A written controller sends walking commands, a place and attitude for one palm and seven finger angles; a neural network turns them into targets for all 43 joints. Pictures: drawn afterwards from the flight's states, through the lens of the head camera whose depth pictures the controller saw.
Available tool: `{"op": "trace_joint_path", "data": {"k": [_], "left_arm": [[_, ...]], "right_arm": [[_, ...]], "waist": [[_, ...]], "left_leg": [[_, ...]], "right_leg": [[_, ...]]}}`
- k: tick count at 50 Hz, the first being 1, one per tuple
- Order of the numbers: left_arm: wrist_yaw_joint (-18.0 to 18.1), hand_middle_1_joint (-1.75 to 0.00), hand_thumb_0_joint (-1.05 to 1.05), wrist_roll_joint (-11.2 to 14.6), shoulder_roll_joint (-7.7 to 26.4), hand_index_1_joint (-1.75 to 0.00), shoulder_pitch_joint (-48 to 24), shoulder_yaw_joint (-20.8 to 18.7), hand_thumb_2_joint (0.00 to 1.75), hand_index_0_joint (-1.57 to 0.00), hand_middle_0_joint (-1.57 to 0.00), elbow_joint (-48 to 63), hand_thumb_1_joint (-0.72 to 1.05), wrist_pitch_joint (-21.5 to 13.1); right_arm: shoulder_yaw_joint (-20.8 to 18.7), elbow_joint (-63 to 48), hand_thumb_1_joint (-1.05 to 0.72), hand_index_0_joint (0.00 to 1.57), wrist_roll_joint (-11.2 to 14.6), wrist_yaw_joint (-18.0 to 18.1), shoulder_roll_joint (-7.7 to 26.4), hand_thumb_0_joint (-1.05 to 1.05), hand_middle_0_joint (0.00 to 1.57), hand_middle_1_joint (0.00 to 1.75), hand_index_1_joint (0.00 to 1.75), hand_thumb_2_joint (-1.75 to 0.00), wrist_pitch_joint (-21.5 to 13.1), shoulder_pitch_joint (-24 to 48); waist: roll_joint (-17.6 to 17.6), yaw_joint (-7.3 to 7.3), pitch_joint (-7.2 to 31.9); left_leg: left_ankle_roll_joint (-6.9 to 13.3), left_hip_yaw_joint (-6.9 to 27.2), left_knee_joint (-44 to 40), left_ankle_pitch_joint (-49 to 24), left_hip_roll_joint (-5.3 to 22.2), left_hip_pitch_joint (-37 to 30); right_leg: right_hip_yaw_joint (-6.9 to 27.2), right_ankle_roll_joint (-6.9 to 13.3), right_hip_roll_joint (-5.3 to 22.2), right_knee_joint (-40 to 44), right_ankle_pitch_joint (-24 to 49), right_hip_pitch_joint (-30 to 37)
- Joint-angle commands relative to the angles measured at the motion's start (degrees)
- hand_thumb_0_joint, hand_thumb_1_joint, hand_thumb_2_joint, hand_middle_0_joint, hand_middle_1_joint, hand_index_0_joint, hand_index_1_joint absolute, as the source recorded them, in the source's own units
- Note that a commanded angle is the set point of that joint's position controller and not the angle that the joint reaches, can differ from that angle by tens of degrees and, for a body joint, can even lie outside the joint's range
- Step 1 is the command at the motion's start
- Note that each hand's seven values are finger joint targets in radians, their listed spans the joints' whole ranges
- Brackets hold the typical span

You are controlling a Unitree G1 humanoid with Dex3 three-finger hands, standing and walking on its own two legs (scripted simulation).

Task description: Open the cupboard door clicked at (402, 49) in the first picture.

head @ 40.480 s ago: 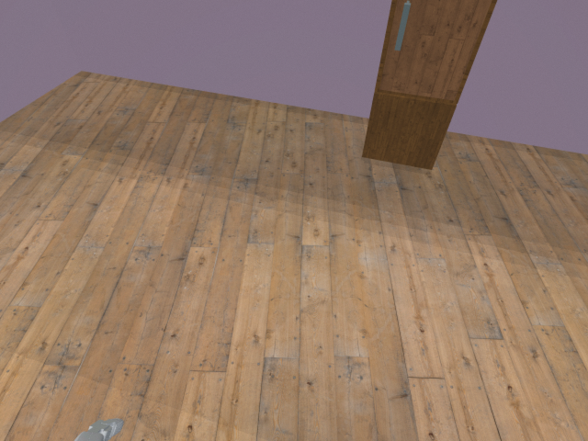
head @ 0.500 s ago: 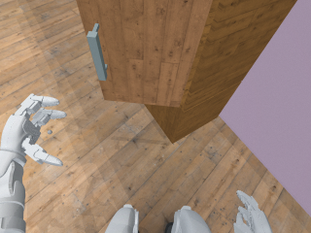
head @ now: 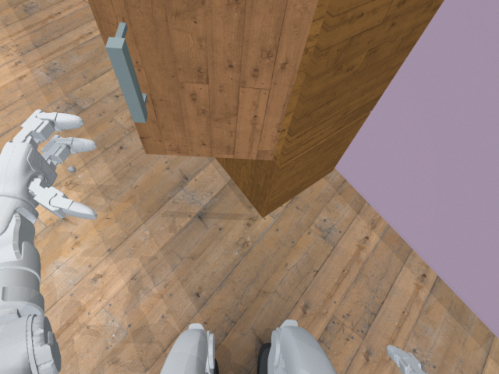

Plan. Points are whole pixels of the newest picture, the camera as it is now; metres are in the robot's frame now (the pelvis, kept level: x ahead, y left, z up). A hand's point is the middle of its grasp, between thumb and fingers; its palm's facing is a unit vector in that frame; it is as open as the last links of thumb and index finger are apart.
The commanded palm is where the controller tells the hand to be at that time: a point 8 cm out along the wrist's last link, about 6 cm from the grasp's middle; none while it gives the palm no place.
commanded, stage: move the hooked fingers beside the handle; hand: left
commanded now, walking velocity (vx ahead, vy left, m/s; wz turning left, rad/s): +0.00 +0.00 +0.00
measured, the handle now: (132, 76) +0.60 +0.22 +0.04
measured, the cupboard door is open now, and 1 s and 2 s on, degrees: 53 53 53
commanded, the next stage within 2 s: slide the fingers in behind the handle in 1.66 s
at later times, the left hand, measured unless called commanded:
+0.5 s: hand (85, 122) +0.49 +0.27 +0.05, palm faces -0.01 -1.00 -0.01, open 14.0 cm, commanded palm +0.48 +0.31 +0.04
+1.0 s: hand (98, 88) +0.56 +0.27 +0.04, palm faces -0.01 -1.00 +0.00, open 13.9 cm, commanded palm +0.55 +0.29 +0.04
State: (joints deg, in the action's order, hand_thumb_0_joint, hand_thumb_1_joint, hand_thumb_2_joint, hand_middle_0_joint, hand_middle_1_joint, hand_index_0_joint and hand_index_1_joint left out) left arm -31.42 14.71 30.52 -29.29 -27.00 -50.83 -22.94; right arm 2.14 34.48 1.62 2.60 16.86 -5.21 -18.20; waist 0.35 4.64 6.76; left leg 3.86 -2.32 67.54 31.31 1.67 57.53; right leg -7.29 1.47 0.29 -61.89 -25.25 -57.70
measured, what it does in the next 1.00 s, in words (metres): stands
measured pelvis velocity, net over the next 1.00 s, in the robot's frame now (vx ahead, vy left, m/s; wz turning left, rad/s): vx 0.00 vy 0.01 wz -0.06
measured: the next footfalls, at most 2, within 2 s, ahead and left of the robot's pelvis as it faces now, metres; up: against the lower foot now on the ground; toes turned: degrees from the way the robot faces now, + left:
none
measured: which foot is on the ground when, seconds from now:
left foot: down 0.00-1.00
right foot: down 0.00-1.00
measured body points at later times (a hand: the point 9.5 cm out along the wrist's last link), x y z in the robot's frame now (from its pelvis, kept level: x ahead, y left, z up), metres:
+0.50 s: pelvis -0.01 +0.01 -0.01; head +0.15 +0.05 +0.41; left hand +0.48 +0.33 +0.05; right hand +0.02 -0.27 -0.11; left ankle +0.01 +0.07 -0.65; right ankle +0.04 -0.11 -0.65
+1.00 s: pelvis +0.00 +0.01 -0.02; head +0.20 +0.06 +0.37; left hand +0.56 +0.33 +0.05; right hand -0.04 -0.25 -0.11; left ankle +0.01 +0.07 -0.65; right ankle +0.04 -0.11 -0.65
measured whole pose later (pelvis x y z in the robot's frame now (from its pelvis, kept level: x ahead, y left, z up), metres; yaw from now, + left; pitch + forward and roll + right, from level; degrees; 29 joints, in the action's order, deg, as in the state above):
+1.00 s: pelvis +0.00 +0.01 -0.02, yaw -3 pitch +31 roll -8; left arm -26.8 2.8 50.2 -62.8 -31.2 -72.9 -18.8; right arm 6.3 33.1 -1.4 0.8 16.5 4.7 -23.1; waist 2.3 15.1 5.0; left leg 4.9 -0.8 73.8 32.7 3.4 72.6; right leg -8.6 0.6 -1.2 -64.3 -24.4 -71.0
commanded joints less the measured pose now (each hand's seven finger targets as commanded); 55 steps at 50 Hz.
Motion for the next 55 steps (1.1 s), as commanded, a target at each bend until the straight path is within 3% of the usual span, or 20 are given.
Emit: {"op": "trace_joint_path", "data": {"k": [1,6,10,14,17,20,21,25,28,31,32,35,36,38,40,43,45,48,49,55], "left_arm": [[1.66,-1.20,0.00,0.09,18.94,-1.20,-23.63,-3.69,0.30,-0.30,-0.30,10.38,-0.50,-4.91],[2.93,-1.20,0.00,-1.48,19.49,-1.20,-25.74,-3.58,0.30,-0.30,-0.30,3.43,-0.50,-4.38],[3.38,-1.20,0.00,-3.17,21.63,-1.20,-28.79,-4.03,0.30,-0.30,-0.30,-0.76,-0.50,-3.64],[3.39,-1.20,0.00,-3.81,23.77,-1.20,-32.82,-4.75,0.30,-0.30,-0.30,-0.76,-0.50,-5.20],[3.30,-1.20,0.00,-4.06,23.03,-1.20,-37.43,-3.27,0.30,-0.30,-0.30,-0.59,-0.50,-6.18],[3.59,-1.20,0.00,-4.60,26.17,-1.20,-39.43,-5.09,0.30,-0.30,-0.30,-3.49,-0.50,-5.45],[3.36,-1.20,0.00,-4.62,25.17,-1.20,-40.90,-3.63,0.30,-0.30,-0.30,-4.20,-0.50,-5.13],[3.85,-1.20,0.00,-6.41,28.80,-1.20,-43.55,-4.55,0.30,-0.30,-0.30,-7.14,-0.50,-3.58],[4.03,-1.20,0.00,-7.25,28.42,-1.20,-46.23,-3.13,0.30,-0.30,-0.30,-6.78,-0.50,-3.60],[4.36,-1.20,0.00,-7.38,31.17,-1.20,-50.22,-4.35,0.30,-0.30,-0.30,-7.79,-0.50,-3.37],[4.50,-1.20,0.00,-7.80,33.63,-1.20,-49.35,-6.06,0.30,-0.30,-0.30,-9.53,-0.50,-2.93],[4.88,-1.20,0.00,-9.26,34.31,-1.20,-51.57,-4.85,0.30,-0.30,-0.30,-11.85,-0.50,-1.47],[4.85,-1.20,0.00,-9.16,33.18,-1.20,-53.79,-3.46,0.30,-0.30,-0.30,-10.94,-0.50,-1.60],[5.12,-1.20,0.00,-10.34,34.77,-1.20,-54.78,-4.00,0.30,-0.30,-0.30,-10.23,-0.50,-1.39],[5.25,-1.20,0.00,-10.63,35.47,-1.20,-55.75,-4.52,0.30,-0.30,-0.30,-9.08,-0.50,-1.25],[5.05,-1.20,0.00,-10.45,35.64,-1.20,-58.23,-4.56,0.30,-0.30,-0.30,-10.57,-0.50,-0.31],[4.80,-1.20,0.00,-10.80,35.77,-1.20,-54.72,-4.67,0.30,-0.30,-0.30,-12.93,-0.50,0.91],[4.71,-1.20,0.00,-11.53,36.15,-1.20,-52.09,-5.09,0.30,-0.30,-0.30,-11.27,-0.50,1.43],[4.87,-1.20,0.00,-11.59,37.15,-1.20,-51.57,-5.96,0.30,-0.30,-0.30,-10.70,-0.50,1.46],[4.68,-1.20,0.00,-9.46,38.05,-1.20,-50.51,-8.50,0.30,-0.30,-0.30,-5.04,-0.50,-0.06]], "right_arm": [[-4.12,-4.56,-0.90,0.20,-0.06,0.76,10.57,0.00,0.20,0.30,0.30,-0.90,-0.90,-6.51],[-3.80,-3.97,-0.90,0.20,-0.32,0.25,10.76,0.00,0.20,0.30,0.30,-0.90,1.15,-7.88],[-3.57,-4.02,-0.90,0.20,-0.49,0.02,11.10,0.00,0.20,0.30,0.30,-0.90,2.72,-8.65],[-3.51,-3.83,-0.90,0.20,-0.82,-0.11,11.46,0.00,0.20,0.30,0.30,-0.90,3.89,-9.47],[-3.46,-3.02,-0.90,0.20,-1.08,-0.24,11.55,0.00,0.20,0.30,0.30,-0.90,4.58,-10.39],[-3.29,-2.19,-0.90,0.20,-1.21,-0.01,12.14,0.00,0.20,0.30,0.30,-0.90,5.29,-11.06],[-2.99,-2.20,-0.90,0.20,-1.20,0.04,11.97,0.00,0.20,0.30,0.30,-0.90,5.47,-11.20],[-2.50,-2.01,-0.90,0.20,-1.50,0.11,12.46,0.00,0.20,0.30,0.30,-0.90,6.30,-12.03],[-2.32,-1.88,-0.90,0.20,-1.78,-0.02,12.50,0.00,0.20,0.30,0.30,-0.90,6.86,-12.94],[-1.87,-1.77,-0.90,0.20,-1.97,0.04,12.83,0.00,0.20,0.30,0.30,-0.90,7.21,-13.63],[-1.78,-1.90,-0.90,0.20,-2.03,0.04,13.10,0.00,0.20,0.30,0.30,-0.90,7.38,-13.86],[-1.10,-2.25,-0.90,0.20,-2.10,0.09,13.12,0.00,0.20,0.30,0.30,-0.90,7.79,-14.24],[-0.88,-2.27,-0.90,0.20,-2.17,0.00,13.01,0.00,0.20,0.30,0.30,-0.90,7.75,-14.51],[-1.02,-1.90,-0.90,0.20,-2.54,-0.18,13.40,0.00,0.20,0.30,0.30,-0.90,8.18,-15.54],[-1.07,-1.69,-0.90,0.20,-2.79,-0.43,13.39,0.00,0.20,0.30,0.30,-0.90,8.55,-16.41],[-0.85,-1.31,-0.90,0.20,-2.88,-0.58,13.43,0.00,0.20,0.30,0.30,-0.90,9.10,-17.41],[-0.53,-1.84,-0.90,0.20,-2.88,-0.66,13.43,0.00,0.20,0.30,0.30,-0.90,9.57,-17.58],[-0.61,-2.50,-0.90,0.20,-3.03,-1.05,13.12,0.00,0.20,0.30,0.30,-0.90,10.18,-18.07],[-0.66,-2.57,-0.90,0.20,-3.15,-1.13,13.22,0.00,0.20,0.30,0.30,-0.90,10.38,-18.31],[-1.30,-2.81,-0.90,0.20,-3.04,-1.70,12.95,0.00,0.20,0.30,0.30,-0.90,10.63,-18.19]], "waist": [[9.91,0.05,25.95],[8.53,1.00,25.14],[6.66,1.67,24.69],[9.43,2.26,26.07],[10.88,3.51,27.64],[9.48,4.41,27.32],[11.01,4.97,26.98],[10.85,5.79,26.65],[14.19,6.41,28.22],[13.97,7.70,28.10],[13.52,7.19,28.58],[13.39,8.62,27.68],[16.00,8.95,27.76],[18.70,8.91,30.47],[19.65,9.20,33.40],[17.97,10.70,32.83],[16.47,10.22,31.23],[19.14,8.78,33.34],[18.19,8.78,32.92],[17.05,8.18,34.75]], "left_leg": [[-3.99,7.57,-9.89,-26.87,0.23,-19.49],[-3.92,7.71,-9.13,-28.83,0.54,-18.58],[-3.09,7.32,-8.89,-25.28,0.33,-14.95],[-3.58,8.03,-8.30,-27.00,0.64,-17.20],[-4.15,9.09,-7.79,-29.40,1.13,-20.04],[-3.48,9.12,-7.13,-26.72,0.92,-17.30],[-3.58,9.19,-6.91,-27.05,0.85,-17.37],[-3.05,9.18,-6.25,-25.15,0.83,-15.03],[-3.97,10.18,-5.89,-29.08,1.27,-18.53],[-3.67,10.29,-4.72,-28.45,1.23,-16.72],[-3.49,10.02,-4.59,-27.82,1.24,-15.57],[-2.90,9.92,-3.96,-26.14,1.13,-12.66],[-3.30,10.27,-3.77,-27.89,1.19,-14.21],[-4.30,11.31,-3.41,-32.25,1.78,-18.12],[-4.50,11.63,-2.46,-35.85,2.13,-20.06],[-4.23,12.00,-1.77,-36.47,2.37,-19.25],[-3.75,11.48,-2.15,-35.01,2.22,-16.78],[-4.05,11.42,-2.26,-38.40,2.39,-18.90],[-4.12,11.62,-2.42,-38.73,2.58,-18.95],[-3.53,10.86,-2.99,-38.80,2.57,-18.95]], "right_leg": [[4.50,0.65,-1.96,4.59,11.26,9.05],[4.17,0.36,-2.15,4.35,12.40,7.98],[4.42,0.00,-2.06,4.37,12.36,9.08],[4.37,0.11,-2.32,4.01,11.83,6.56],[4.01,0.09,-2.56,3.76,11.48,4.07],[4.14,-0.04,-2.49,3.75,11.10,4.32],[4.07,0.12,-2.57,3.45,11.06,3.20],[4.22,-0.13,-2.54,3.56,10.67,3.04],[3.73,0.04,-2.70,3.17,11.06,0.27],[3.50,0.12,-2.94,2.44,11.24,-0.36],[3.76,-0.03,-2.98,2.66,11.23,0.71],[3.73,-0.25,-2.93,2.31,11.08,0.27],[3.50,0.01,-3.00,1.94,11.33,-1.39],[3.09,-0.03,-2.99,1.65,11.90,-3.28],[3.07,-0.19,-3.06,1.41,13.37,-3.47],[2.79,-0.36,-3.35,1.52,14.22,-3.79],[2.72,-0.38,-3.42,1.79,14.30,-2.30],[2.70,-0.28,-3.43,1.60,15.34,-2.17],[2.54,-0.33,-3.46,1.69,15.46,-2.06],[3.11,-0.41,-3.90,2.63,17.77,2.07]]}}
